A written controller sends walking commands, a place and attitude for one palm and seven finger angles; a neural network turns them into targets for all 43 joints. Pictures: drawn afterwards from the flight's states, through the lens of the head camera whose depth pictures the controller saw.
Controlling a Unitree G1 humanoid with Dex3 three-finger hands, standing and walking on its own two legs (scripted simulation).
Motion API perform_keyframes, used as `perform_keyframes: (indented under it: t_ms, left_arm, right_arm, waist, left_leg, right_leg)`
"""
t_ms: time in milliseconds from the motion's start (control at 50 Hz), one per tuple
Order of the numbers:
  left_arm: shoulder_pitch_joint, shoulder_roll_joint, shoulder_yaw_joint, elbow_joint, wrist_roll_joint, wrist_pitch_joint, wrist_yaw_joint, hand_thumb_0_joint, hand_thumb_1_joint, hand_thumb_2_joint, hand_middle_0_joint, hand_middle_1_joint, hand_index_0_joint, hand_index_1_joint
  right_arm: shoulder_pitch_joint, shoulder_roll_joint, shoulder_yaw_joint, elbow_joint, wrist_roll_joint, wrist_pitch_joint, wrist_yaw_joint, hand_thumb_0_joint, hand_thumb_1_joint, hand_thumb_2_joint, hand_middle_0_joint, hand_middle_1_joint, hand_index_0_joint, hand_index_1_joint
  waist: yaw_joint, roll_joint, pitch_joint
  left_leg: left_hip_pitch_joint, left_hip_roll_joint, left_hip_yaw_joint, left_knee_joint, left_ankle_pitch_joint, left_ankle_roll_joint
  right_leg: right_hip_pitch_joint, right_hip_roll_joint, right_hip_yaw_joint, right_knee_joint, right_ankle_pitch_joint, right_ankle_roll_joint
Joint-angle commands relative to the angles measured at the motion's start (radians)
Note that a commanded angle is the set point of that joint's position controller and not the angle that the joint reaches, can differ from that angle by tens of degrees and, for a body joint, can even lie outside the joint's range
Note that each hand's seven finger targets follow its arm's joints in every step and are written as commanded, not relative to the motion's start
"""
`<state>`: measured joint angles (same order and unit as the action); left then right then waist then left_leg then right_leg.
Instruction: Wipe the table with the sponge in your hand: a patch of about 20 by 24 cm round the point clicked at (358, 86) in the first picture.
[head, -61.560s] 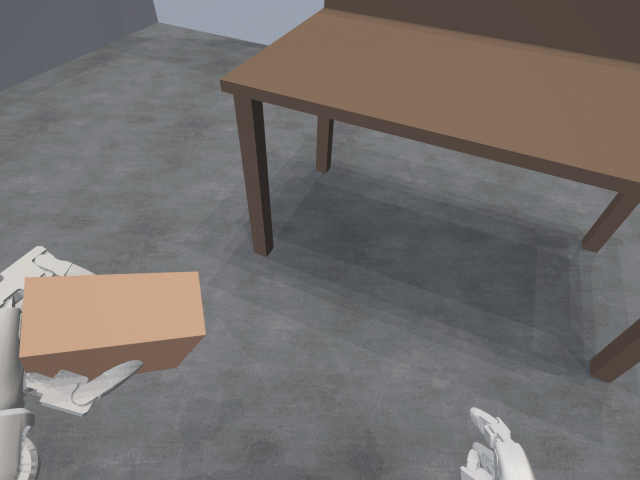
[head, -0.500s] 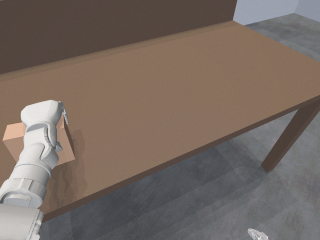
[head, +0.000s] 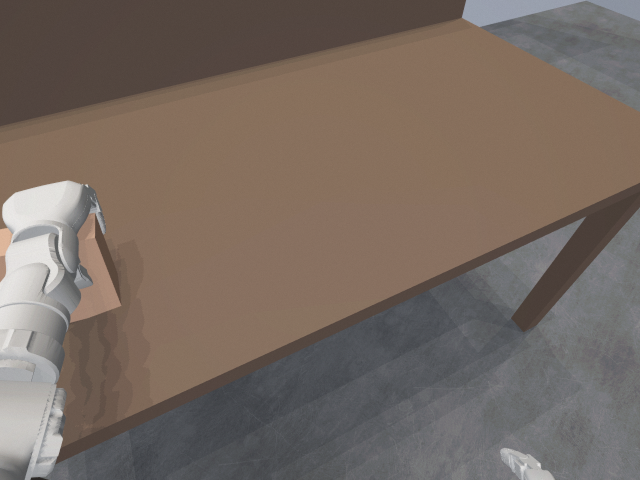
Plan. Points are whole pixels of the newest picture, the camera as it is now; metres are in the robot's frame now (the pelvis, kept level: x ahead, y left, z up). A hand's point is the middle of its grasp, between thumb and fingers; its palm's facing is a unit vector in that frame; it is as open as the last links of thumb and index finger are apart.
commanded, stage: wipe forward along the middle lane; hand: left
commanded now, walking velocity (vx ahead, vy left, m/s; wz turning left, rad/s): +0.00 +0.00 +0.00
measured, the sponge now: (60, 286) +0.34 +0.39 +0.03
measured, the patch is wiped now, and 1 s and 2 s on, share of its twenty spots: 0.95 0.95 0.95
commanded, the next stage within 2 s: slide back across to the first lane in 0.10 s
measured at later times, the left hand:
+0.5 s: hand (56, 224) +0.40 +0.39 +0.09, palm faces -0.10 -0.05 -0.99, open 10.1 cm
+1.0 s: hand (15, 226) +0.39 +0.44 +0.09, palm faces -0.05 -0.06 -1.00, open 10.1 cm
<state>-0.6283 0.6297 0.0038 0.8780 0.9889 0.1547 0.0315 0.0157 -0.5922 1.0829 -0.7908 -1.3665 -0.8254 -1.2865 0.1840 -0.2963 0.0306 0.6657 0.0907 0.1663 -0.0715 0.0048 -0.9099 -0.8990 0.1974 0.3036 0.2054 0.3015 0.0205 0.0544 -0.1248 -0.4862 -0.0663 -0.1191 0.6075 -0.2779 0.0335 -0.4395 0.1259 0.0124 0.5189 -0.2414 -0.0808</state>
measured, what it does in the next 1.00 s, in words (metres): shifts its weight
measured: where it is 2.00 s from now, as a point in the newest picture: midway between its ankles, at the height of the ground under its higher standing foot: outside the picture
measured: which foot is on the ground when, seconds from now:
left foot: down 0.00-1.00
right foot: down 0.00-1.00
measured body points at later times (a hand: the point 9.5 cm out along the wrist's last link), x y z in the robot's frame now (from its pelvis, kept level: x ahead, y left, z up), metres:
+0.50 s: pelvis +0.01 +0.02 +0.00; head +0.05 +0.01 +0.45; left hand +0.40 +0.39 +0.15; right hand +0.08 -0.26 -0.13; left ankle +0.01 +0.10 -0.73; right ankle +0.00 -0.07 -0.73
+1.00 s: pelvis +0.04 +0.06 +0.01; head +0.07 +0.06 +0.45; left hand +0.39 +0.44 +0.15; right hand +0.18 -0.20 -0.11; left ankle +0.01 +0.10 -0.73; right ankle +0.00 -0.07 -0.73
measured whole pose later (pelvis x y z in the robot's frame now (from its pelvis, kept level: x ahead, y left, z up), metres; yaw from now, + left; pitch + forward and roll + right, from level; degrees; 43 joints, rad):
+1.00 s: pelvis +0.04 +0.06 +0.01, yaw -1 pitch +10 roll -3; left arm -0.46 0.69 0.16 0.71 0.96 0.06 0.03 0.01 -0.55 1.07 -0.75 -1.39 -0.77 -1.35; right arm 0.19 -0.28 0.02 0.63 0.08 0.20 -0.02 0.00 -0.91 -0.90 0.20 0.30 0.21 0.30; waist 0.03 0.06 -0.13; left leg -0.41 -0.11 -0.09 0.55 -0.30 0.11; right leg -0.34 0.08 0.05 0.42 -0.25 -0.02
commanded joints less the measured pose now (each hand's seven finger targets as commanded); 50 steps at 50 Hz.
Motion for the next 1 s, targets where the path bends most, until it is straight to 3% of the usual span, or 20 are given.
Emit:
perform_keyframes:
  t_ms: [0, 20, 60, 120, 160, 180, 220, 240, 340, 440, 560, 580, 700, 720, 800, 820, 840, 880, 920, 980]
  left_arm:
    - [-0.226, 0.24, 0.032, -0.008, 0.047, -0.016, 0.035, 0.0, 0.1, 1.3, -1.2, -1.6, -1.2, -1.6]
    - [-0.246, 0.26, 0.045, -0.011, 0.049, -0.025, 0.032, 0.0, 0.1, 1.3, -1.2, -1.6, -1.2, -1.6]
    - [-0.274, 0.258, 0.033, 0.001, 0.048, -0.036, 0.039, 0.0, 0.1, 1.3, -1.2, -1.6, -1.2, -1.6]
    - [-0.275, 0.329, 0.094, 0.022, 0.047, -0.054, 0.045, 0.0, 0.1, 1.3, -1.2, -1.6, -1.2, -1.6]
    - [-0.308, 0.332, 0.078, 0.045, 0.052, -0.056, 0.054, 0.0, 0.1, 1.3, -1.2, -1.6, -1.2, -1.6]
    - [-0.296, 0.305, 0.058, 0.053, 0.056, -0.058, 0.054, 0.0, 0.1, 1.3, -1.2, -1.6, -1.2, -1.6]
    - [-0.27, 0.346, 0.103, 0.042, 0.055, -0.069, 0.055, 0.0, 0.1, 1.3, -1.2, -1.6, -1.2, -1.6]
    - [-0.259, 0.36, 0.11, 0.051, 0.055, -0.07, 0.057, 0.0, 0.1, 1.3, -1.2, -1.6, -1.2, -1.6]
    - [-0.207, 0.404, 0.157, 0.032, 0.041, -0.082, 0.054, 0.0, 0.1, 1.3, -1.2, -1.6, -1.2, -1.6]
    - [-0.24, 0.442, 0.179, -0.005, 0.06, -0.087, 0.064, 0.0, 0.1, 1.3, -1.2, -1.6, -1.2, -1.6]
    - [-0.152, 0.438, 0.201, -0.016, 0.052, -0.077, 0.06, 0.0, 0.1, 1.3, -1.2, -1.6, -1.2, -1.6]
    - [-0.142, 0.401, 0.172, -0.029, 0.05, -0.074, 0.054, 0.0, 0.1, 1.3, -1.2, -1.6, -1.2, -1.6]
    - [-0.151, 0.381, 0.15, -0.081, 0.049, -0.054, 0.03, 0.0, 0.1, 1.3, -1.2, -1.6, -1.2, -1.6]
    - [-0.168, 0.4, 0.169, -0.096, 0.053, -0.06, 0.024, 0.0, 0.1, 1.3, -1.2, -1.6, -1.2, -1.6]
    - [-0.082, 0.379, 0.171, -0.142, 0.049, -0.064, 0.018, 0.0, 0.1, 1.3, -1.2, -1.6, -1.2, -1.6]
    - [-0.076, 0.413, 0.21, -0.153, 0.045, -0.07, 0.015, 0.0, 0.1, 1.3, -1.2, -1.6, -1.2, -1.6]
    - [-0.071, 0.394, 0.19, -0.155, 0.044, -0.071, 0.014, 0.0, 0.1, 1.3, -1.2, -1.6, -1.2, -1.6]
    - [-0.027, 0.39, 0.203, -0.18, 0.034, -0.069, 0.013, 0.0, 0.1, 1.3, -1.2, -1.6, -1.2, -1.6]
    - [0.026, 0.422, 0.255, -0.228, 0.016, -0.074, 0.01, 0.0, 0.1, 1.3, -1.2, -1.6, -1.2, -1.6]
    - [0.049, 0.374, 0.22, -0.268, 0.002, -0.055, 0.007, 0.0, 0.1, 1.3, -1.2, -1.6, -1.2, -1.6]
  right_arm:
    - [0.01, -0.145, -0.055, -0.106, -0.005, -0.028, -0.005, 0.0, -0.9, -0.9, 0.2, 0.3, 0.2, 0.3]
    - [0.006, -0.149, -0.053, -0.109, -0.005, -0.028, -0.006, 0.0, -0.9, -0.9, 0.2, 0.3, 0.2, 0.3]
    - [0.027, -0.151, -0.056, -0.104, -0.006, -0.025, -0.006, 0.0, -0.9, -0.9, 0.2, 0.3, 0.2, 0.3]
    - [0.038, -0.16, -0.058, -0.099, -0.007, -0.023, -0.005, 0.0, -0.9, -0.9, 0.2, 0.3, 0.2, 0.3]
    - [0.056, -0.162, -0.059, -0.092, -0.007, -0.021, -0.005, 0.0, -0.9, -0.9, 0.2, 0.3, 0.2, 0.3]
    - [0.058, -0.16, -0.062, -0.092, -0.006, -0.023, -0.002, 0.0, -0.9, -0.9, 0.2, 0.3, 0.2, 0.3]
    - [0.058, -0.163, -0.064, -0.094, -0.007, -0.021, 0.004, 0.0, -0.9, -0.9, 0.2, 0.3, 0.2, 0.3]
    - [0.068, -0.161, -0.066, -0.091, -0.008, -0.018, 0.004, 0.0, -0.9, -0.9, 0.2, 0.3, 0.2, 0.3]
    - [0.064, -0.161, -0.07, -0.097, -0.005, -0.01, 0.008, 0.0, -0.9, -0.9, 0.2, 0.3, 0.2, 0.3]
    - [0.046, -0.165, -0.071, -0.093, 0.0, -0.009, 0.01, 0.0, -0.9, -0.9, 0.2, 0.3, 0.2, 0.3]
    - [0.032, -0.158, -0.072, -0.103, -0.001, -0.007, 0.021, 0.0, -0.9, -0.9, 0.2, 0.3, 0.2, 0.3]
    - [0.024, -0.155, -0.072, -0.108, -0.001, -0.007, 0.024, 0.0, -0.9, -0.9, 0.2, 0.3, 0.2, 0.3]
    - [0.007, -0.156, -0.069, -0.12, -0.001, -0.002, 0.027, 0.0, -0.9, -0.9, 0.2, 0.3, 0.2, 0.3]
    - [0.002, -0.159, -0.069, -0.117, -0.001, -0.002, 0.026, 0.0, -0.9, -0.9, 0.2, 0.3, 0.2, 0.3]
    - [-0.001, -0.15, -0.072, -0.13, -0.01, 0.001, 0.034, 0.0, -0.9, -0.9, 0.2, 0.3, 0.2, 0.3]
    - [-0.007, -0.154, -0.07, -0.132, -0.011, 0.003, 0.034, 0.0, -0.9, -0.9, 0.2, 0.3, 0.2, 0.3]
    - [-0.002, -0.152, -0.07, -0.13, -0.012, 0.005, 0.034, 0.0, -0.9, -0.9, 0.2, 0.3, 0.2, 0.3]
    - [-0.003, -0.15, -0.073, -0.137, -0.016, 0.006, 0.04, 0.0, -0.9, -0.9, 0.2, 0.3, 0.2, 0.3]
    - [-0.017, -0.152, -0.073, -0.149, -0.019, 0.006, 0.047, 0.0, -0.9, -0.9, 0.2, 0.3, 0.2, 0.3]
    - [-0.016, -0.15, -0.077, -0.146, -0.021, 0.009, 0.054, 0.0, -0.9, -0.9, 0.2, 0.3, 0.2, 0.3]
  waist:
    - [-0.039, -0.094, -0.182]
    - [-0.036, -0.084, -0.187]
    - [-0.055, -0.1, -0.183]
    - [-0.041, -0.103, -0.201]
    - [-0.06, -0.101, -0.185]
    - [-0.06, -0.088, -0.182]
    - [-0.034, -0.065, -0.23]
    - [-0.034, -0.072, -0.254]
    - [-0.015, -0.073, -0.272]
    - [-0.012, -0.03, -0.194]
    - [0.013, -0.021, -0.206]
    - [0.008, -0.018, -0.203]
    - [-0.001, -0.007, -0.167]
    - [0.001, 0.002, -0.175]
    - [0.014, 0.023, -0.201]
    - [0.024, 0.006, -0.214]
    - [0.014, 0.011, -0.206]
    - [0.021, 0.005, -0.218]
    - [0.042, 0.015, -0.248]
    - [0.023, 0.003, -0.235]
  left_leg:
    - [-0.005, 0.001, 0.065, -0.041, 0.107, 0.046]
    - [-0.01, 0.002, 0.061, -0.042, 0.121, 0.046]
    - [-0.02, 0.001, 0.066, -0.032, 0.115, 0.049]
    - [-0.046, 0.001, 0.063, -0.03, 0.117, 0.048]
    - [-0.059, 0.002, 0.068, -0.026, 0.098, 0.049]
    - [-0.057, 0.002, 0.069, -0.026, 0.098, 0.049]
    - [-0.041, 0.004, 0.065, -0.027, 0.134, 0.048]
    - [-0.041, 0.004, 0.07, -0.022, 0.138, 0.05]
    - [-0.029, 0.004, 0.069, -0.037, 0.159, 0.053]
    - [0.008, 0.012, 0.051, -0.071, 0.144, 0.055]
    - [0.054, 0.016, 0.04, -0.09, 0.195, 0.049]
    - [0.07, 0.018, 0.039, -0.092, 0.212, 0.046]
    - [0.127, 0.03, 0.02, -0.112, 0.249, 0.037]
    - [0.146, 0.035, 0.01, -0.114, 0.287, 0.033]
    - [0.196, 0.041, 0.003, -0.103, 0.379, 0.013]
    - [0.201, 0.043, -0.005, -0.102, 0.419, 0.012]
    - [0.204, 0.044, -0.003, -0.097, 0.44, 0.007]
    - [0.215, 0.048, -0.006, -0.092, 0.493, 0.001]
    - [0.241, 0.052, -0.015, -0.081, 0.601, -0.004]
    - [0.262, 0.062, -0.02, -0.076, 0.634, -0.013]
  right_leg:
    - [0.184, -0.086, 0.074, -0.081, 0.213, 0.02]
    - [0.187, -0.086, 0.081, -0.079, 0.233, 0.015]
    - [0.181, -0.087, 0.074, -0.077, 0.239, 0.023]
    - [0.194, -0.087, 0.085, -0.072, 0.248, 0.02]
    - [0.177, -0.087, 0.077, -0.071, 0.225, 0.025]
    - [0.163, -0.086, 0.073, -0.072, 0.217, 0.025]
    - [0.197, -0.084, 0.081, -0.065, 0.253, 0.016]
    - [0.223, -0.087, 0.081, -0.059, 0.27, 0.021]
    - [0.27, -0.087, 0.08, -0.058, 0.291, 0.02]
    - [0.206, -0.075, 0.056, -0.083, 0.181, 0.01]
    - [0.23, -0.072, 0.036, -0.085, 0.193, 0.001]
    - [0.222, -0.071, 0.032, -0.087, 0.201, 0.001]
    - [0.185, -0.064, 0.01, -0.106, 0.169, -0.004]
    - [0.177, -0.061, 0.009, -0.103, 0.178, -0.01]
    - [0.189, -0.06, 0.0, -0.099, 0.219, -0.013]
    - [0.204, -0.059, 0.005, -0.095, 0.245, -0.016]
    - [0.198, -0.059, 0.0, -0.091, 0.252, -0.012]
    - [0.206, -0.06, -0.003, -0.089, 0.281, -0.01]
    - [0.234, -0.061, 0.004, -0.082, 0.336, -0.012]
    - [0.214, -0.061, -0.006, -0.088, 0.333, -0.001]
